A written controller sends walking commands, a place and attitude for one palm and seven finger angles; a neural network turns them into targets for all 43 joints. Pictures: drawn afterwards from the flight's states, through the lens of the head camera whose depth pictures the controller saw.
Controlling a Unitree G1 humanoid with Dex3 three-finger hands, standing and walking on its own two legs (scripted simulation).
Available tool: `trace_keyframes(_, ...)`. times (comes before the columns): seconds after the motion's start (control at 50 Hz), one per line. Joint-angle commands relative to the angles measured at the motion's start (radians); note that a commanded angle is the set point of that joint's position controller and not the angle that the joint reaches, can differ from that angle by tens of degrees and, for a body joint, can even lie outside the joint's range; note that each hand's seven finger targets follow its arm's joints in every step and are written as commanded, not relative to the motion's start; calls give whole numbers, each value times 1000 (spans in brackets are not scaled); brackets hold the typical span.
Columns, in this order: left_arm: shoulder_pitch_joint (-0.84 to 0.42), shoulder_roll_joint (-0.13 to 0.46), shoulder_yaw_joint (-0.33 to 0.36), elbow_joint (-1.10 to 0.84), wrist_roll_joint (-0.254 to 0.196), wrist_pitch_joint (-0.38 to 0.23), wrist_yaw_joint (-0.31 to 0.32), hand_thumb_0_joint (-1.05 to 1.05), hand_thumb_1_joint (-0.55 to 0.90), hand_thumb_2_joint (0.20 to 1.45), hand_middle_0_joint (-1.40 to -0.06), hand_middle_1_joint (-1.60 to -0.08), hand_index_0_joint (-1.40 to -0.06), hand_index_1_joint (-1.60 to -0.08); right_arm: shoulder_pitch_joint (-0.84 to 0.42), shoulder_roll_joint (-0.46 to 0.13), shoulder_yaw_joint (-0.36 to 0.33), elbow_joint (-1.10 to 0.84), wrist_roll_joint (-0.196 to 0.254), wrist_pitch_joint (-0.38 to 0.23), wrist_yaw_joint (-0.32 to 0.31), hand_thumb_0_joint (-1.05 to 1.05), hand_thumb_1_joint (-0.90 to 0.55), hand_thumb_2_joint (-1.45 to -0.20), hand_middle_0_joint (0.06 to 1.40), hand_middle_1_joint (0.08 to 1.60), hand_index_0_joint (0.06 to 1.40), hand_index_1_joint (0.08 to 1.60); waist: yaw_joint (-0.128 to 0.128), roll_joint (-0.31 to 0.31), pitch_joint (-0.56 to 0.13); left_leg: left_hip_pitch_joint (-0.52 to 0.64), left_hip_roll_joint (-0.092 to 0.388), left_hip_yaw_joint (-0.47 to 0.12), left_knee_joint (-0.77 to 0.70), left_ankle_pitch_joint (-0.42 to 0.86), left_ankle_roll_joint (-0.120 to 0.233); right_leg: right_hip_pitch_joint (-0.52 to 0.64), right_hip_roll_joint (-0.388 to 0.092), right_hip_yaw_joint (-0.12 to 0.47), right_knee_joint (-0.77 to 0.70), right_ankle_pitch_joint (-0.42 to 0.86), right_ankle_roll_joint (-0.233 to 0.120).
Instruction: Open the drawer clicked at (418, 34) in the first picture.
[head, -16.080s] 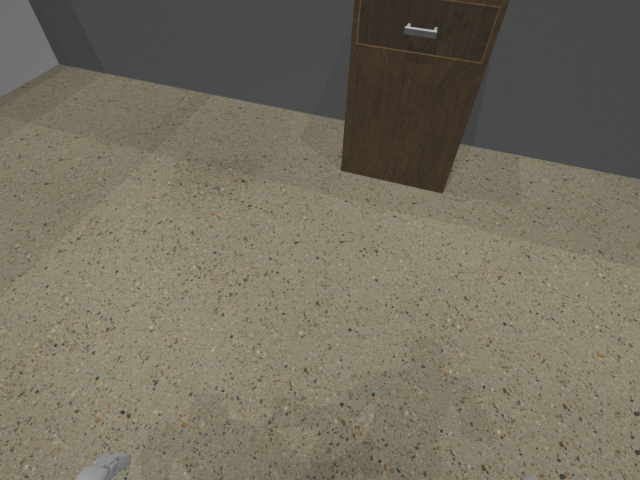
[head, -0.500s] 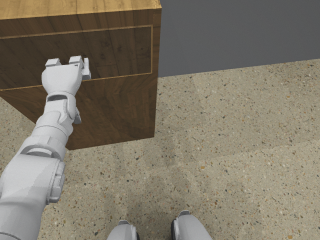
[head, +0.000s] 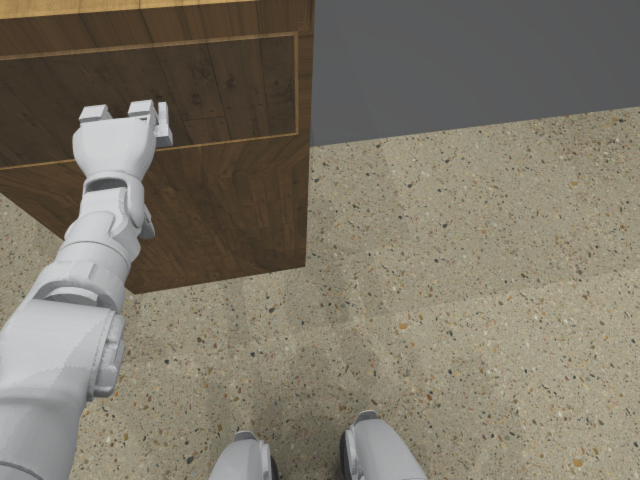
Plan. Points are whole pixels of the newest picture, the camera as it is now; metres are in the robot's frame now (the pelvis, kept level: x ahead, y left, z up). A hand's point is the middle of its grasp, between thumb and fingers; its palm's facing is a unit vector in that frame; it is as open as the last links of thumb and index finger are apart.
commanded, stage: lower the fingers behind the handle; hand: left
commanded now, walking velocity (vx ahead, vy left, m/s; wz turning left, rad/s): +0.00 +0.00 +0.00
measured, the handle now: (126, 127) +0.58 +0.21 +0.02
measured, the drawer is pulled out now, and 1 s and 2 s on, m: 0.00 0.00 0.10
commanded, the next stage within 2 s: close the thumb around the handle in 0.08 s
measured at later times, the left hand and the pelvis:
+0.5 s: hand (136, 172) +0.52 +0.20 +0.00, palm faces -0.06 -0.01 -1.00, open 10.9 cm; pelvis +0.00 +0.00 +0.00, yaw +0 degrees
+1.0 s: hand (136, 170) +0.52 +0.20 +0.00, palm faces -0.06 -0.01 -1.00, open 5.5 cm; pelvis +0.00 +0.00 +0.00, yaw +0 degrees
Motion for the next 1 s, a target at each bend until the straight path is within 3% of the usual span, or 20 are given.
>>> trace_keyframes(0.0,-418,160,8,-177,9,-20,35,0,-500,300,-300,-1200,-300,-1200,194,-169,-56,-26,4,-9,-13,0,-900,-900,200,300,200,300,-36,47,-487,345,-31,-30,-95,427,20,251,44,-12,-89,309,-28)
trace_keyframes(0.06,-390,157,13,-193,10,-20,42,0,-500,300,-300,-1200,-300,-1200,196,-167,-59,-26,1,-10,-12,0,-900,-900,200,300,200,300,-21,64,-513,373,-29,-29,-89,479,18,263,43,-12,-88,340,-28)
trace_keyframes(0.12,-395,144,-2,-156,9,-9,42,0,-500,300,-300,-1200,-300,-1200,196,-167,-57,-21,4,-8,-13,0,-900,-900,200,300,200,300,-39,23,-469,339,-30,-27,-92,444,21,257,43,-12,-96,327,-25)
trace_keyframes(0.16,-416,165,8,-165,10,-5,46,0,-500,300,-300,-1200,-300,-1200,192,-170,-54,-20,4,-8,-13,0,-900,-900,200,300,200,300,-35,34,-462,321,-33,-25,-98,413,21,262,43,-11,-97,311,-27)
trace_keyframes(0.26,-400,187,26,-167,10,2,44,0,-220,420,-320,-1230,-320,-1230,190,-171,-54,-23,2,-4,-14,0,-900,-900,200,300,200,300,-29,33,-493,332,-35,-20,-93,443,23,291,41,-6,-94,348,-25)
trace_keyframes(0.32,-414,166,8,-171,3,-2,39,0,-52,492,-332,-1248,-332,-1248,193,-166,-54,-24,3,-6,-15,0,-900,-900,200,300,200,300,-38,35,-488,326,-35,-18,-93,436,25,294,41,-4,-96,355,-24)
trace_keyframes(0.38,-360,204,42,-161,1,-2,31,0,116,564,-344,-1266,-344,-1266,190,-170,-51,-29,5,0,-15,0,-900,-900,200,300,200,300,-15,22,-501,314,-40,-14,-95,440,24,328,41,-1,-93,369,-25)
trace_keyframes(0.42,-376,171,18,-172,3,-12,30,0,228,612,-352,-1278,-352,-1278,192,-165,-54,-28,4,-2,-17,0,-900,-900,200,300,200,300,-27,21,-491,326,-37,-15,-92,459,26,314,41,-1,-95,381,-23)
trace_keyframes(0.46,-358,180,24,-169,4,-12,31,0,340,660,-360,-1290,-360,-1290,187,-167,-53,-29,5,-1,-16,0,-900,-900,200,300,200,300,-22,15,-472,315,-37,-12,-94,449,25,314,41,-1,-96,376,-23)
trace_keyframes(0.5,-379,195,37,-181,2,-19,32,0,452,708,-368,-1302,-368,-1302,189,-169,-54,-29,5,0,-15,0,-900,-900,200,300,200,300,-24,9,-497,318,-38,-16,-92,438,25,317,42,0,-93,366,-24)
trace_keyframes(0.54,-362,160,11,-159,3,-16,33,0,564,756,-376,-1314,-376,-1314,186,-166,-53,-31,7,-2,-15,0,-900,-900,200,300,200,300,-30,14,-457,306,-37,-13,-95,421,25,293,42,-4,-98,347,-23)
trace_keyframes(0.66,-386,171,15,-161,4,-7,41,0,900,900,-400,-1350,-400,-1350,190,-170,-55,-27,5,-2,-14,0,-900,-900,200,300,200,300,-31,33,-477,319,-36,-14,-90,439,23,284,41,-3,-93,351,-24)
trace_keyframes(0.72,-377,194,27,-127,4,5,38,0,900,900,-400,-1350,-400,-1350,192,-173,-50,-26,8,2,-16,0,-900,-900,200,300,200,300,-31,-3,-460,288,-39,-14,-97,412,25,304,41,-3,-95,343,-23)
trace_keyframes(0.76,-388,188,15,-123,5,10,32,0,900,900,-400,-1350,-400,-1350,187,-173,-48,-28,9,2,-18,0,-900,-900,200,300,200,300,-36,11,-446,283,-41,-11,-99,390,26,290,40,-2,-100,324,-23)
trace_keyframes(0.82,-403,197,21,-151,7,5,29,0,900,900,-400,-1350,-400,-1350,193,-173,-51,-30,7,4,-19,0,-900,-900,200,300,200,300,-31,41,-495,327,-37,-16,-95,438,23,291,40,-5,-90,347,-24)
trace_keyframes(0.86,-389,177,10,-142,2,5,25,0,900,900,-400,-1350,-400,-1350,189,-171,-50,-32,7,2,-19,0,-900,-900,200,300,200,300,-36,23,-481,316,-36,-15,-90,434,24,287,41,-6,-93,346,-23)
trace_keyframes(0.88,-387,210,35,-137,1,6,25,0,900,900,-400,-1350,-400,-1350,192,-176,-49,-28,8,5,-19,0,-900,-900,200,300,200,300,-32,11,-478,305,-35,-14,-92,423,25,295,41,-4,-92,345,-22)
trace_keyframes(0.92,-375,214,35,-128,1,3,21,0,900,900,-400,-1350,-400,-1350,191,-175,-45,-33,8,5,-21,0,-900,-900,200,300,200,300,-25,8,-466,295,-37,-16,-97,416,25,301,41,-4,-92,338,-24)
trace_keyframes(0.98,-364,184,21,-158,1,-3,21,0,900,900,-400,-1350,-400,-1350,192,-172,-51,-38,8,3,-18,0,-900,-900,200,300,200,300,-21,32,-495,325,-36,-16,-95,439,23,298,43,-4,-92,348,-25)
